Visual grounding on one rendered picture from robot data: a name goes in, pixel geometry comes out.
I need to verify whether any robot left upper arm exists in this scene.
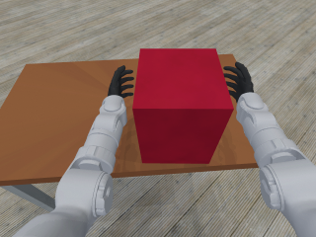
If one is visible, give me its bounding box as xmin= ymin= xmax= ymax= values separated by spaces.
xmin=12 ymin=168 xmax=114 ymax=237

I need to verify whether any robot left forearm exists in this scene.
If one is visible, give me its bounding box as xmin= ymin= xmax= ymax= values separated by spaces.
xmin=55 ymin=95 xmax=127 ymax=206

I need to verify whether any robot right upper arm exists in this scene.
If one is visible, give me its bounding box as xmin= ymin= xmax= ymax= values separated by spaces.
xmin=259 ymin=159 xmax=316 ymax=237

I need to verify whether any carton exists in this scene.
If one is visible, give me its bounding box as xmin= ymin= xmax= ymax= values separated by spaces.
xmin=132 ymin=48 xmax=234 ymax=164

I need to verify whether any right robot hand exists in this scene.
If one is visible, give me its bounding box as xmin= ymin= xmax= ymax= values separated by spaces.
xmin=223 ymin=61 xmax=254 ymax=103

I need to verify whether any left robot hand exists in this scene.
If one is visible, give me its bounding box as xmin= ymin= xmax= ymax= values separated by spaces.
xmin=108 ymin=65 xmax=134 ymax=98

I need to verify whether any table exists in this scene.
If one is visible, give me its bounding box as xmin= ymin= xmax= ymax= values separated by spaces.
xmin=0 ymin=53 xmax=259 ymax=212

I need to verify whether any robot right forearm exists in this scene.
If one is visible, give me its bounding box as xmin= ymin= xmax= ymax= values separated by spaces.
xmin=236 ymin=92 xmax=316 ymax=169

